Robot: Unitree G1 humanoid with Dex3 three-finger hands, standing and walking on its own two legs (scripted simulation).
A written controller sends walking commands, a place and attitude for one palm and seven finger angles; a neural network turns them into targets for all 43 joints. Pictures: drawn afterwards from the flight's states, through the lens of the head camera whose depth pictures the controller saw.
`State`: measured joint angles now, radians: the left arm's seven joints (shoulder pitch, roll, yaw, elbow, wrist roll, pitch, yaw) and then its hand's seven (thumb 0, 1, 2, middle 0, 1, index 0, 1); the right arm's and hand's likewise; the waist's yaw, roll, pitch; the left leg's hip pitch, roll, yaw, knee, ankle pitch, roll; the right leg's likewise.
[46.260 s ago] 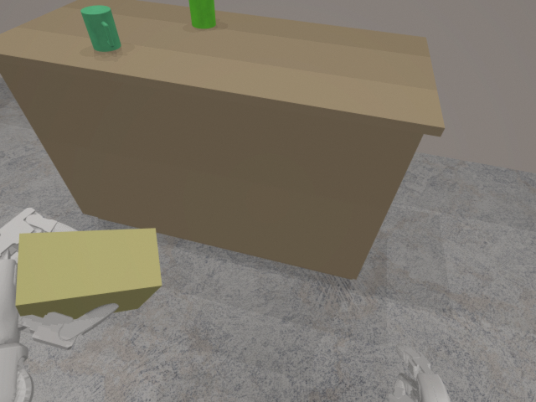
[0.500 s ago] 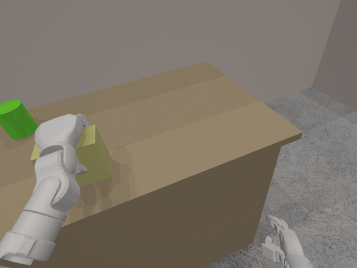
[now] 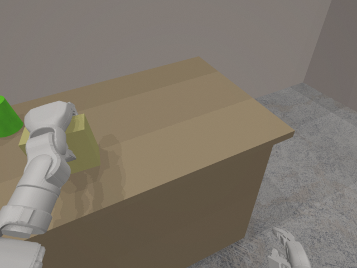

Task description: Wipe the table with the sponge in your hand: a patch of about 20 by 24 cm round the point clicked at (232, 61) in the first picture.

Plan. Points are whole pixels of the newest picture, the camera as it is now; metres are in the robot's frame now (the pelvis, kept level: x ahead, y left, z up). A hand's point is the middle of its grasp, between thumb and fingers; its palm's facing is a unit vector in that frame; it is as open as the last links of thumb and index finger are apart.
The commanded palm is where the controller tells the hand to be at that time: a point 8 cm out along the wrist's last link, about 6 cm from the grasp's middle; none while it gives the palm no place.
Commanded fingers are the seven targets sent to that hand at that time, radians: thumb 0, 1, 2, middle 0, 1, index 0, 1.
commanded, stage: wipe forward along the middle lane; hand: left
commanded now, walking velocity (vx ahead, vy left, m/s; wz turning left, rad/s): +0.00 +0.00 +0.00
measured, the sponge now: (68, 153) +0.33 +0.31 +0.11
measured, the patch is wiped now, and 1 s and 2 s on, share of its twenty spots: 1.00 1.00 1.00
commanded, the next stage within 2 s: slide back across to the first lane in 0.62 s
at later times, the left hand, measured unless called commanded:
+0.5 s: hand (62, 121) +0.39 +0.33 +0.17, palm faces -0.07 -0.01 -1.00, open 10.1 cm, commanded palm +0.37 +0.34 +0.20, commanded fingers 0.00 0.10 1.30 -1.20 -1.60 -1.20 -1.60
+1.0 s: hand (51, 116) +0.41 +0.37 +0.16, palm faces +0.01 -0.05 -1.00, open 10.2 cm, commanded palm +0.37 +0.37 +0.22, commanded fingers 0.00 0.10 1.30 -1.20 -1.60 -1.20 -1.60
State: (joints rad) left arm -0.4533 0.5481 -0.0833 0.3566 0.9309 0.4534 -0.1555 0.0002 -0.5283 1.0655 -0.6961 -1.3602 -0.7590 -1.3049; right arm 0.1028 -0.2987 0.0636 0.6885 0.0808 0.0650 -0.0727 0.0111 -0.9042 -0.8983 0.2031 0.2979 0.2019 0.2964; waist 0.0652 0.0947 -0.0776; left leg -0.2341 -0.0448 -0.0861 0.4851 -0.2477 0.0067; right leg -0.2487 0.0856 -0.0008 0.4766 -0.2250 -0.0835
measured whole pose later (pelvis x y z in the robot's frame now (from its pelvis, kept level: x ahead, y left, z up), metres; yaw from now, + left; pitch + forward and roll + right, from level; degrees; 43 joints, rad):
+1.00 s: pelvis +0.02 +0.04 +0.00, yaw -1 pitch +4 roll -1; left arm -0.61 0.66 0.05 0.66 0.93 0.20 -0.10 0.01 -0.53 1.07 -0.70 -1.36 -0.75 -1.33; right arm 0.22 -0.31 0.02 0.71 0.09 0.12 -0.07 0.01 -0.91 -0.90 0.20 0.30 0.20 0.30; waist 0.01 0.08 -0.08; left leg -0.29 -0.06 -0.05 0.47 -0.25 0.06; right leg -0.29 0.07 0.04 0.41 -0.20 -0.04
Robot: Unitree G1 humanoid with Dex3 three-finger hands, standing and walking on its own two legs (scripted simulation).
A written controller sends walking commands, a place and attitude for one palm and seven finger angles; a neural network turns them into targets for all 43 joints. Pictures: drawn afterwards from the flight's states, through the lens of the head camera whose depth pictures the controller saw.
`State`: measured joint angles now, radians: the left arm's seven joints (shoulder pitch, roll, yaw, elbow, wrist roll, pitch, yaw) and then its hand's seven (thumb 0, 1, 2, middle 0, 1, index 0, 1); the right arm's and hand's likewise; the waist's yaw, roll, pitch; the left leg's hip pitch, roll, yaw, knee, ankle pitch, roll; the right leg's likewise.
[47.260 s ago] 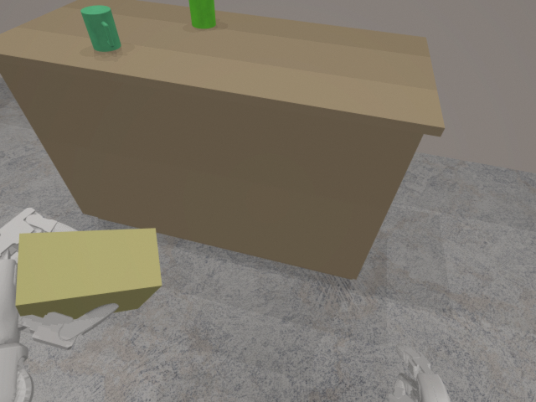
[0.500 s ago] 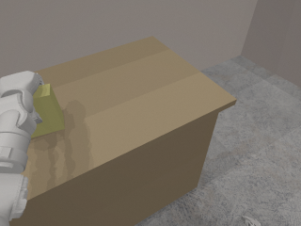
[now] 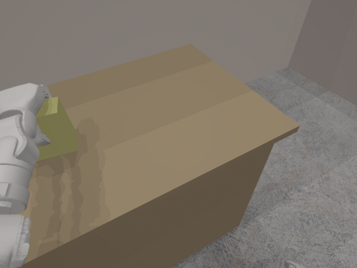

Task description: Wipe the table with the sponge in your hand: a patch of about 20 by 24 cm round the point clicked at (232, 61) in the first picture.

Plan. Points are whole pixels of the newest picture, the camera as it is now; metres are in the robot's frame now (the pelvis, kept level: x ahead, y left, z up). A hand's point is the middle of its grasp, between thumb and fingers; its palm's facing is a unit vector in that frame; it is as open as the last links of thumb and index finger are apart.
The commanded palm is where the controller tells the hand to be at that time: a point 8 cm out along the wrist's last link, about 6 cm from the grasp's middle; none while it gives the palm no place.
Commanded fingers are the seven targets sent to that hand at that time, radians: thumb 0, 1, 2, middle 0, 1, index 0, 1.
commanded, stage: slide back across to the first lane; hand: left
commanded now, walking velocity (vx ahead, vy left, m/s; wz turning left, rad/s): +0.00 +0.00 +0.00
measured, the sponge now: (43, 137) +0.37 +0.35 +0.11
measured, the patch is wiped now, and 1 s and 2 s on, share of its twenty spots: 1.00 1.00 1.00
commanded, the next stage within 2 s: wipe back along the first lane in 0.36 s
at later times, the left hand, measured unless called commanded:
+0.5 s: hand (10, 127) +0.35 +0.38 +0.16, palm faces -0.01 -0.02 -1.00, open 10.2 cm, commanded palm +0.31 +0.37 +0.22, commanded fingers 0.00 0.10 1.30 -1.20 -1.60 -1.20 -1.60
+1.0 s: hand (11, 145) +0.31 +0.36 +0.16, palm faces +0.06 -0.04 -1.00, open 10.2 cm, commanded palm +0.27 +0.34 +0.20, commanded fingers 0.00 0.10 1.30 -1.20 -1.60 -1.20 -1.60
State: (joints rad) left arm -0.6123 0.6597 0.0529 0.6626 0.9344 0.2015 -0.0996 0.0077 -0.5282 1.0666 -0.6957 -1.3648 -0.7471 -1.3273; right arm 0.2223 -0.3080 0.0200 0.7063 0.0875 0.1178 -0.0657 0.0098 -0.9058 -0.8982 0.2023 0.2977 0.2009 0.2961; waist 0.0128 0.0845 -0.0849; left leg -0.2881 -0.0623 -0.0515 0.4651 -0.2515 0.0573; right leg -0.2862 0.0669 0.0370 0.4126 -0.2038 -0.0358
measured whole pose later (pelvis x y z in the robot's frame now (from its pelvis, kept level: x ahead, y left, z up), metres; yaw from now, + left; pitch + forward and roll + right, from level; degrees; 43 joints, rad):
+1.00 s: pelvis +0.00 +0.02 +0.00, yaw +2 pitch +1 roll -1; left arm -0.32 0.60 0.00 0.18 0.92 0.40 -0.16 0.00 -0.51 1.06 -0.68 -1.37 -0.73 -1.34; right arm 0.09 -0.29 0.06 0.65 0.07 0.07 -0.03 0.01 -0.90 -0.90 0.20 0.30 0.20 0.30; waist 0.09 0.10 -0.06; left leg -0.19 -0.10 -0.08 0.41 -0.23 0.08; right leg -0.18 0.03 0.01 0.36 -0.20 -0.02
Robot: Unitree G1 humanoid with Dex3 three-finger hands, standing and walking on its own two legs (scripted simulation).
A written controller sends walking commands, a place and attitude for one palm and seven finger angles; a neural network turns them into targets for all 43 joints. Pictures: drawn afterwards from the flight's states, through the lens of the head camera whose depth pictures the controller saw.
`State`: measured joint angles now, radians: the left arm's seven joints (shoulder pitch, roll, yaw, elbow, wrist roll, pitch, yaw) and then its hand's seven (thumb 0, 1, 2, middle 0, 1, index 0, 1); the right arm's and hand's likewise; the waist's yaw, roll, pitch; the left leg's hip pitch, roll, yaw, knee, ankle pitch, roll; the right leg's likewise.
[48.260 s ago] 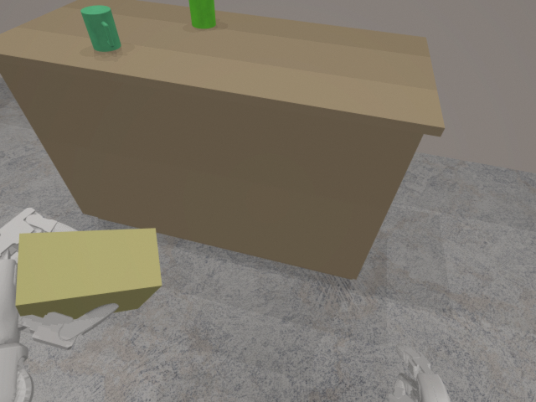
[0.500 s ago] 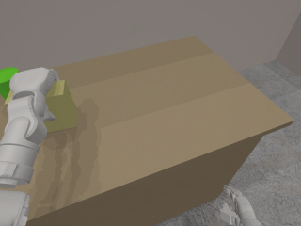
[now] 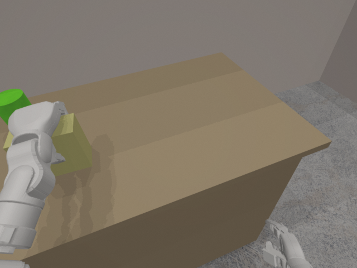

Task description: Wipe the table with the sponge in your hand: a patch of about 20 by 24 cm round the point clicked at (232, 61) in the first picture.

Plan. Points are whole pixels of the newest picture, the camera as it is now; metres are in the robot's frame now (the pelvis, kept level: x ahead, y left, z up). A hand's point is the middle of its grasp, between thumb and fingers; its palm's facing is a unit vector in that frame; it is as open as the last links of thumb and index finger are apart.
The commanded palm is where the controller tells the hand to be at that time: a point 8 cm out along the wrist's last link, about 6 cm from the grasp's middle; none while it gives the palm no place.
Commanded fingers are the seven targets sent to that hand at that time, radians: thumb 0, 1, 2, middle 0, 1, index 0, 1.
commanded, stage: wipe back along the first lane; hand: left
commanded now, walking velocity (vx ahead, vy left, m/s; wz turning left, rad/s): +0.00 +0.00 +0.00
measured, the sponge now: (58, 153) +0.31 +0.34 +0.10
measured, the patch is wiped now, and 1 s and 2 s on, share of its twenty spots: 1.00 1.00 1.00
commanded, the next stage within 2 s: lift the sponge slowly off the table in 1.08 s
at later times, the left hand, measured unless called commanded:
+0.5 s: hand (46, 153) +0.27 +0.31 +0.16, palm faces +0.06 -0.03 -1.00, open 10.2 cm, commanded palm +0.23 +0.29 +0.18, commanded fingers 0.00 0.10 1.30 -1.20 -1.60 -1.20 -1.60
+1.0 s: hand (45, 174) +0.22 +0.29 +0.16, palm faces +0.16 -0.05 -0.99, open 10.2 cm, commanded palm +0.18 +0.27 +0.18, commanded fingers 0.00 0.10 1.30 -1.20 -1.60 -1.20 -1.60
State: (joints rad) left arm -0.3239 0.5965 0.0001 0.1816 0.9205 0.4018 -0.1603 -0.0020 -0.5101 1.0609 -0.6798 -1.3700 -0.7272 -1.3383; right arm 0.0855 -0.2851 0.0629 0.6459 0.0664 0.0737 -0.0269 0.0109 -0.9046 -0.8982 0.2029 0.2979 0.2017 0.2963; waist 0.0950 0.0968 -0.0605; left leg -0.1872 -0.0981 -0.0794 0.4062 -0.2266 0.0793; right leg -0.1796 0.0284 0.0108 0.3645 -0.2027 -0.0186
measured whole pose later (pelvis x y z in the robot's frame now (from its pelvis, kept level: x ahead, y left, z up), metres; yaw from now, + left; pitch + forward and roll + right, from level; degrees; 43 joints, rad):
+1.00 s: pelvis -0.02 -0.02 -0.01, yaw -2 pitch -1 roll -1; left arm 0.10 0.59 0.08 -0.25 0.84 0.48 -0.10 0.00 -0.49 1.06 -0.66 -1.38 -0.70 -1.35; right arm 0.06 -0.29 0.07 0.61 0.08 0.07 -0.04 0.01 -0.90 -0.90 0.20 0.30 0.20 0.30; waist 0.11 0.13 -0.08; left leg -0.22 -0.06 -0.06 0.53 -0.28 0.05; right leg -0.22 0.07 0.02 0.49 -0.25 -0.04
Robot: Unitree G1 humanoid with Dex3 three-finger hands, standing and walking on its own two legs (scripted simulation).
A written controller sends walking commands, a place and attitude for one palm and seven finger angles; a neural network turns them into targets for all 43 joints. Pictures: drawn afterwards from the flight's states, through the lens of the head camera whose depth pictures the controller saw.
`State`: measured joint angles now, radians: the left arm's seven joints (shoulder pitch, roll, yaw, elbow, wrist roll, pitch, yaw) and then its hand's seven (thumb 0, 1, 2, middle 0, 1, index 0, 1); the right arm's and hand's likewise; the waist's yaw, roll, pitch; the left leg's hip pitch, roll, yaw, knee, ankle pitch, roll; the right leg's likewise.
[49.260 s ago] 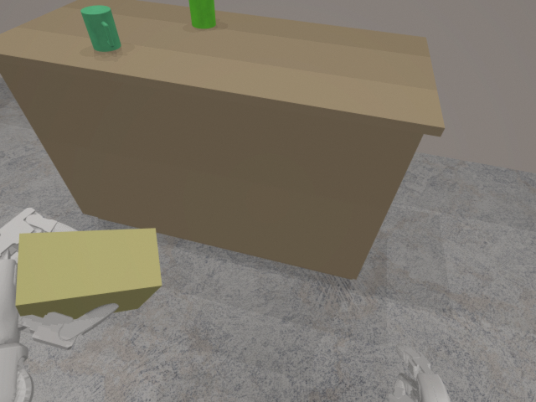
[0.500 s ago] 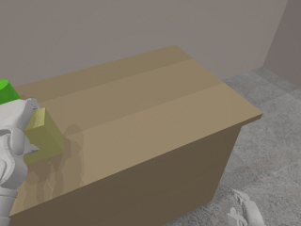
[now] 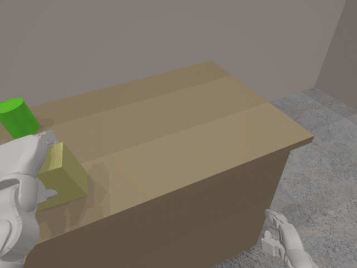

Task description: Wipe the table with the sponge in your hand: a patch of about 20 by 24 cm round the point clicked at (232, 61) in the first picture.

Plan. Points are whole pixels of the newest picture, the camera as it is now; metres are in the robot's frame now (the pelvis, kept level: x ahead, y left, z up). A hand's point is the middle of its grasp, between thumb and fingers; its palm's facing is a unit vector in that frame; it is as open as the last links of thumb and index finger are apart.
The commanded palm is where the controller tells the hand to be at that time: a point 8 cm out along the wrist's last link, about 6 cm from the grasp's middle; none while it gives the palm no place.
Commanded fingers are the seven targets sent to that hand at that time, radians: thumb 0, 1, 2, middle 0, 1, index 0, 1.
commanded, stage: wipe back along the first lane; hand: left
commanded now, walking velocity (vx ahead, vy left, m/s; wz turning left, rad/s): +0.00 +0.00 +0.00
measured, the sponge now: (50, 184) +0.23 +0.32 +0.11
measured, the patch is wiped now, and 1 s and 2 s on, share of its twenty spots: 1.00 1.00 1.00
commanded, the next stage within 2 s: lift the sponge slowly off the table in 0.08 s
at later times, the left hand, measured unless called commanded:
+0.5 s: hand (37, 178) +0.21 +0.30 +0.17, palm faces +0.23 -0.08 -0.97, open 10.2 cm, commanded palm +0.17 +0.29 +0.21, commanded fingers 0.00 0.10 1.30 -1.20 -1.60 -1.20 -1.60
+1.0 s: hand (38, 178) +0.20 +0.29 +0.17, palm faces +0.18 -0.09 -0.98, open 10.1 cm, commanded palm +0.16 +0.29 +0.25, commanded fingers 0.00 0.10 1.30 -1.20 -1.60 -1.20 -1.60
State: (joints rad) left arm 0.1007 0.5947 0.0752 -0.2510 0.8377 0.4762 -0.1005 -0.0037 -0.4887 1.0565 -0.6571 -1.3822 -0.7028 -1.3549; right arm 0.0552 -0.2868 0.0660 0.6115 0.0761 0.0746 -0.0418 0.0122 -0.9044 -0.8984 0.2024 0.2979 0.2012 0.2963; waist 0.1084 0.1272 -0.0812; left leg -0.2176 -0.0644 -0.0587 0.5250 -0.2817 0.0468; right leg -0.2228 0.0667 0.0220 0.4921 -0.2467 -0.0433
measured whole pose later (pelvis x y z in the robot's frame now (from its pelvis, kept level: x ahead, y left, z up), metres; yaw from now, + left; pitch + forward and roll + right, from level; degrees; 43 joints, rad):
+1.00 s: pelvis -0.01 -0.02 +0.00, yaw +0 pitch -4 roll +0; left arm 0.10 0.63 0.05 -0.34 0.78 0.52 -0.13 -0.01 -0.51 1.06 -0.69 -1.35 -0.74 -1.31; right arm 0.02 -0.28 0.08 0.64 0.06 0.02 -0.08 0.01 -0.90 -0.90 0.20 0.30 0.20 0.30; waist 0.15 0.11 -0.04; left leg -0.17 -0.05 -0.07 0.49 -0.25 0.02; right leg -0.18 0.08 0.01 0.47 -0.22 -0.07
